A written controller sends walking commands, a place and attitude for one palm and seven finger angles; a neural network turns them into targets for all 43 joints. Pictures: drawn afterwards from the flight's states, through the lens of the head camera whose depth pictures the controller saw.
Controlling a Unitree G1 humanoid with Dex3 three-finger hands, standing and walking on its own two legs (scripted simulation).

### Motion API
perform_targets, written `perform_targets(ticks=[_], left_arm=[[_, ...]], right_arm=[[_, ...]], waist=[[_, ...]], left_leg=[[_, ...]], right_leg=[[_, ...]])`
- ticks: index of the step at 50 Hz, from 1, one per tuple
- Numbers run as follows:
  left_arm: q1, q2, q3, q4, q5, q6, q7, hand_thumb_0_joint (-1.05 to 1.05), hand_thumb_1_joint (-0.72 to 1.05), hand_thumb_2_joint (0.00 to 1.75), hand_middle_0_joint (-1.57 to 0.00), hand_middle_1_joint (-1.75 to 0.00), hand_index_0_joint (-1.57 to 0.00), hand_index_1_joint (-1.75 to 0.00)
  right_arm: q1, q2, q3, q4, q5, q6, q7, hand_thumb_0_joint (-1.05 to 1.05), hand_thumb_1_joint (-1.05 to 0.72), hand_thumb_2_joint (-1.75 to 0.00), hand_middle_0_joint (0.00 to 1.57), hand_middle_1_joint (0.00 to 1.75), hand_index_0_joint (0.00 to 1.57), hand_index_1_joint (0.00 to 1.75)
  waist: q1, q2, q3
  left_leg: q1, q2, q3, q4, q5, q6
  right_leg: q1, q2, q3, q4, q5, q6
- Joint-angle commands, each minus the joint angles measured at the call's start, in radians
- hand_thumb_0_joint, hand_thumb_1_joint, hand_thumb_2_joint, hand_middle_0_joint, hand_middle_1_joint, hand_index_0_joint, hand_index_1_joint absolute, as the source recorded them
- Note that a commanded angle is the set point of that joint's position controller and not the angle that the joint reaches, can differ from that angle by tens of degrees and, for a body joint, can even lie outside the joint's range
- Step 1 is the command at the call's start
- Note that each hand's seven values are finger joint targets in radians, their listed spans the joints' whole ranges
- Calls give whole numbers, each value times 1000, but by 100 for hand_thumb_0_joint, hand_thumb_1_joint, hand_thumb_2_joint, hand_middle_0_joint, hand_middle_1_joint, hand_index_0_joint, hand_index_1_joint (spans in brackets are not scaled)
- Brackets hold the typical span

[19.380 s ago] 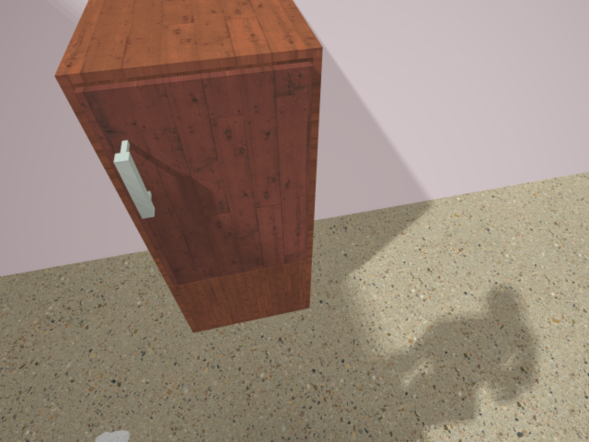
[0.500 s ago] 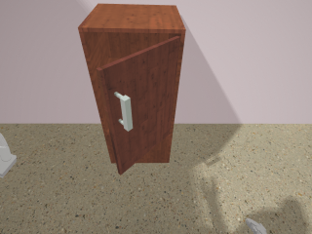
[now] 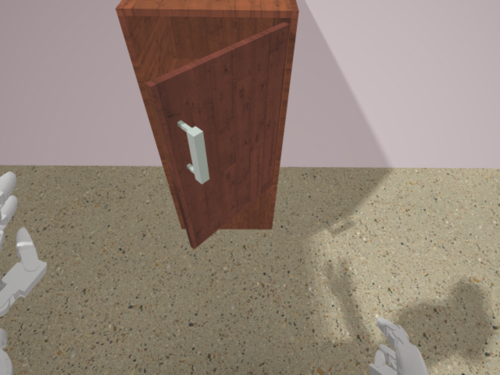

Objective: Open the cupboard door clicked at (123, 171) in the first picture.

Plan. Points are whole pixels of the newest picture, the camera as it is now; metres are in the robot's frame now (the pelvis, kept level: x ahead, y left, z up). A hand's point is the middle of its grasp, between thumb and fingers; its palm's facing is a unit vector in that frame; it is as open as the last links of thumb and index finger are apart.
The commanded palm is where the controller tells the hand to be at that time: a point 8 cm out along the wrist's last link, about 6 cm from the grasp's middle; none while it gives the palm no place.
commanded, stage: let the arm hang, fingers relaxed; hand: left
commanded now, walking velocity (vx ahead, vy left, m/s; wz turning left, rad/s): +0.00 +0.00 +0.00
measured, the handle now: (192, 152) +0.55 +0.18 +0.01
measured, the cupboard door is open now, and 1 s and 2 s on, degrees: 46 46 46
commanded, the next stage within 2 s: look to check the result in 1.10 s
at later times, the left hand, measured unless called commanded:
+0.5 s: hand out of the picture -0.10 +0.21 -0.17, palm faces +0.08 -0.97 -0.21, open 7.2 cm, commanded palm none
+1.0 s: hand out of the picture -0.04 +0.19 -0.18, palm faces +0.08 -0.98 -0.17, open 7.3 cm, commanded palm none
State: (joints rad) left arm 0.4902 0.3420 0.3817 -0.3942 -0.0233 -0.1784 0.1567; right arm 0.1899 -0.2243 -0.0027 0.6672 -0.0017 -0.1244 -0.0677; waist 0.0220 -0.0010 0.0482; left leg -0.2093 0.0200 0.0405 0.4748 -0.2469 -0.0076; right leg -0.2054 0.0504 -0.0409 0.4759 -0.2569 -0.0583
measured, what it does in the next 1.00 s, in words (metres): stands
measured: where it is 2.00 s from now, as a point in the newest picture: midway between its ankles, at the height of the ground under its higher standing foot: outside the picture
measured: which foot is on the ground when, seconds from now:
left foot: down 0.00-1.00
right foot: down 0.00-1.00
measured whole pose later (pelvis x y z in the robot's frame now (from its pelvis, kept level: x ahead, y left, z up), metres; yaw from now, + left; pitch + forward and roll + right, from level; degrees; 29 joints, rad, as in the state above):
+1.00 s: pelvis -0.03 +0.03 +0.00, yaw +2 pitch -1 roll +0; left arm 0.27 0.13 0.02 1.13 0.02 0.00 0.03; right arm 0.31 -0.11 0.00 1.12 -0.03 0.01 -0.02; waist -0.01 0.00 0.01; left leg -0.24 -0.03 0.02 0.43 -0.17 0.04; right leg -0.23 0.00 -0.06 0.44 -0.20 -0.02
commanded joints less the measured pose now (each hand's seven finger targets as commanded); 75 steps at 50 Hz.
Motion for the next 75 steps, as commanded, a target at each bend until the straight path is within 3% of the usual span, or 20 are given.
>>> perform_targets(ticks=[1,2,3,5,6,8,10,12,14,19,22,28,34,40,45,50,59,66,75], left_arm=[[-38,41,-264,568,63,137,-142,0,90,90,-20,-30,-20,-30],[-30,51,-264,565,58,154,-151,0,90,90,-20,-30,-20,-30],[-73,44,-270,607,58,151,-154,0,90,90,-20,-30,-20,-30],[-155,70,-286,717,59,151,-162,0,90,90,-20,-30,-20,-30],[-188,80,-295,768,61,148,-163,0,90,90,-20,-30,-20,-30],[-238,84,-309,890,57,153,-160,0,90,90,-20,-30,-20,-30],[-278,65,-332,1002,50,165,-154,0,90,90,-20,-30,-20,-30],[-279,44,-347,1094,46,177,-149,0,90,90,-20,-30,-20,-30],[-257,37,-351,1179,44,181,-146,0,90,90,-20,-30,-20,-30],[-205,10,-347,1334,41,180,-142,0,90,90,-20,-30,-20,-30],[-196,-9,-347,1395,40,178,-142,0,90,90,-20,-30,-20,-30],[-160,-38,-348,1474,38,182,-135,0,90,90,-20,-30,-20,-30],[-119,-73,-348,1506,37,183,-128,0,90,90,-20,-30,-20,-30],[-115,-91,-346,1511,39,180,-124,0,90,90,-20,-30,-20,-30],[-119,-111,-349,1509,39,173,-121,0,90,90,-20,-30,-20,-30],[-128,-120,-353,1514,37,166,-120,0,90,90,-20,-30,-20,-30],[-140,-110,-358,1519,34,157,-119,0,90,90,-20,-30,-20,-30],[-138,-98,-357,1525,32,150,-117,0,90,90,-20,-30,-20,-30],[-154,-92,-362,1534,31,153,-117,0,90,90,-20,-30,-20,-30]], right_arm=[[-57,-237,-97,59,6,-14,70,0,-90,-90,20,30,20,30],[-30,-233,-88,41,9,12,66,0,-90,-90,20,30,20,30],[-27,-217,-78,51,0,26,68,0,-90,-90,20,30,20,30],[-70,-211,-55,56,-10,50,71,0,-90,-90,20,30,20,30],[-81,-204,-48,59,-15,58,72,0,-90,-90,20,30,20,30],[-75,-196,-40,91,-20,77,69,0,-90,-90,20,30,20,30],[-71,-174,-28,133,-24,99,68,0,-90,-90,20,30,20,30],[-78,-148,-14,163,-28,116,67,0,-90,-90,20,30,20,30],[-67,-130,-6,194,-29,127,63,0,-90,-90,20,30,20,30],[28,-93,-13,282,-29,143,52,0,-90,-90,20,30,20,30],[91,-84,-20,323,-26,144,46,0,-90,-90,20,30,20,30],[171,-51,-22,391,-24,142,40,0,-90,-90,20,30,20,30],[201,-14,-18,424,-25,136,37,0,-90,-90,20,30,20,30],[203,6,-18,437,-26,130,37,0,-90,-90,20,30,20,30],[195,20,-16,437,-24,123,35,0,-90,-90,20,30,20,30],[183,23,-14,438,-21,117,33,0,-90,-90,20,30,20,30],[164,9,-12,449,-16,113,32,0,-90,-90,20,30,20,30],[139,-11,-11,456,-14,110,30,0,-90,-90,20,30,20,30],[122,-14,-5,470,-16,112,29,0,-90,-90,20,30,20,30]], waist=[[-26,33,-187],[-30,51,-185],[-25,51,-195],[-14,-48,-140],[-11,-128,-123],[-25,-165,-134],[-35,-86,-106],[-30,46,-59],[-22,128,-30],[-25,146,-28],[-32,52,-20],[-30,-16,39],[-20,-21,46],[-17,30,65],[-19,37,54],[-21,44,49],[-29,-19,13],[-26,-1,-21],[-27,-4,22]], left_leg=[[10,91,-67,73,654,40],[10,103,-75,77,555,41],[-57,121,-119,54,408,64],[-149,124,-171,-8,236,83],[-142,109,-170,-10,216,72],[-96,69,-149,13,186,58],[-56,52,-131,-11,112,44],[-74,60,-148,-78,36,44],[-107,50,-148,-118,-67,41],[-105,38,-135,-124,-189,38],[-81,48,-143,-121,-166,45],[-109,59,-161,-150,-186,55],[-124,61,-165,-172,-167,60],[-143,66,-173,-202,-176,59],[-124,67,-170,-203,-123,57],[-99,69,-158,-197,-60,52],[-4,63,-125,-156,88,47],[44,71,-113,-140,176,46],[45,73,-108,-157,173,41]], right_leg=[[20,-150,119,75,543,16],[2,-153,104,63,462,12],[0,-149,81,80,324,10],[11,-128,79,49,143,15],[3,-134,97,13,135,11],[-15,-170,138,-29,143,-3],[-61,-181,156,-81,38,-7],[-61,-157,143,-111,-76,8],[-38,-149,146,-138,-125,9],[-40,-152,144,-202,-226,2],[-64,-150,132,-211,-227,1],[-92,-143,113,-197,-252,3],[-74,-136,105,-164,-202,6],[-67,-133,93,-139,-152,12],[-46,-136,92,-132,-74,13],[-27,-142,89,-134,-9,14],[-16,-156,98,-154,49,15],[18,-158,97,-153,134,14],[25,-159,99,-169,140,16]])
